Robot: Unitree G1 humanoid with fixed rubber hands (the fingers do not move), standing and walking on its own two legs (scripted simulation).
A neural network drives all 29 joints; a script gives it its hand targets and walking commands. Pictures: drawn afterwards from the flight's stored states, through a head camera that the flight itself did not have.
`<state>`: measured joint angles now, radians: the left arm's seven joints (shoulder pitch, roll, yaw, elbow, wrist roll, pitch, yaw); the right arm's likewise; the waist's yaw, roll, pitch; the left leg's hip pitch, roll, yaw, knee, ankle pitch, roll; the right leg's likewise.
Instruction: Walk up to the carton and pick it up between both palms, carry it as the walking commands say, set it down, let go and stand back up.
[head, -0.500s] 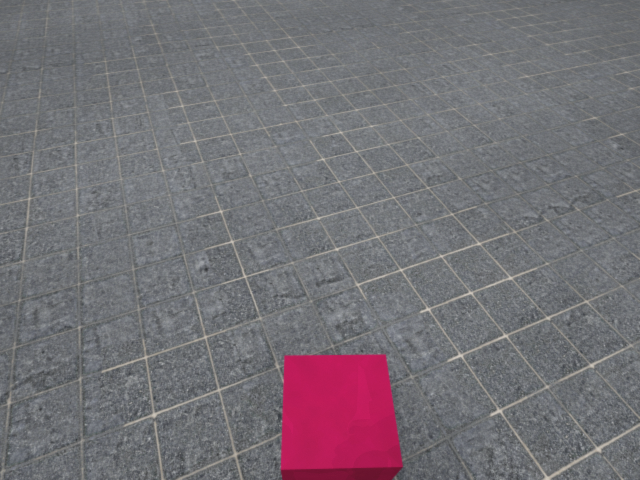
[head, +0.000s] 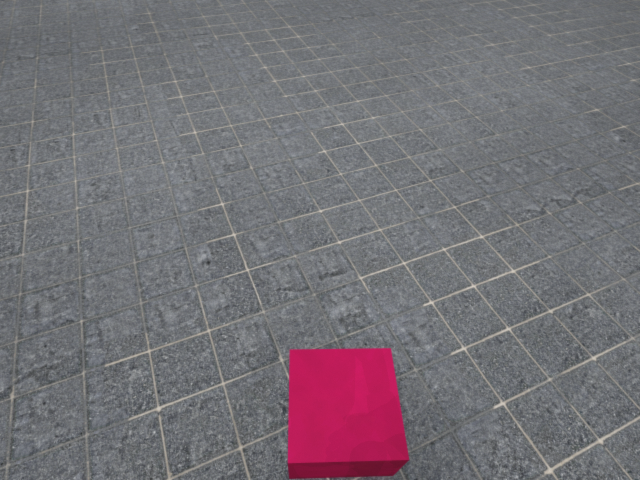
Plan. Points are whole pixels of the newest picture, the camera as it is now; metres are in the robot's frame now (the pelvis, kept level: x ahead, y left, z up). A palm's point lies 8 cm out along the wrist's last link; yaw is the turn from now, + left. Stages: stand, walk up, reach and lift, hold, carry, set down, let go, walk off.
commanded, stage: stand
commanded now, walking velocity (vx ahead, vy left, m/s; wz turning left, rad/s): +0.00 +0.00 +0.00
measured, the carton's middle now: (341, 412) +0.41 -0.09 -0.67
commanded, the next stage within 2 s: reach and lift in 1.68 s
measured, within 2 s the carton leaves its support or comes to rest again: neither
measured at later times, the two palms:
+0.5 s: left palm out of the picture +0.05 +0.23 -0.15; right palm out of the picture +0.00 -0.23 -0.14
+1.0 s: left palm out of the picture +0.05 +0.21 -0.15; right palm out of the picture -0.01 -0.26 -0.13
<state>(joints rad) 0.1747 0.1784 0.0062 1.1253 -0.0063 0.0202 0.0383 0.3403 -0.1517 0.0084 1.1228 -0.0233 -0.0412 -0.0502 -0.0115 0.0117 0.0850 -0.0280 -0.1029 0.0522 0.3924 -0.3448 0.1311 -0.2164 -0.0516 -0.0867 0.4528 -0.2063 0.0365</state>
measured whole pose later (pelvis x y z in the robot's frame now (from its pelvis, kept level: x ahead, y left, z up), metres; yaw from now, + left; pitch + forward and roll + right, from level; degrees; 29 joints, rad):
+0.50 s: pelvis +0.02 +0.00 +0.00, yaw +0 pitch -1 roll -2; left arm 0.18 0.19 0.00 1.10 -0.01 0.03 0.04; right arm 0.32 -0.17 0.00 1.08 -0.02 -0.04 -0.05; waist 0.00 0.02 0.08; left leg -0.02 -0.10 0.04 0.41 -0.38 0.13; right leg -0.22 -0.05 -0.09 0.51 -0.26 0.03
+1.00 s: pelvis +0.01 -0.03 +0.00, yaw +0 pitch -1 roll -1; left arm 0.16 0.20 0.00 1.09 -0.01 0.02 0.04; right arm 0.31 -0.17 0.01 1.06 -0.03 -0.03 -0.05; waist 0.00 0.00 0.09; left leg -0.03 -0.07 0.04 0.41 -0.36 0.10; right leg -0.21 -0.03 -0.11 0.47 -0.23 0.00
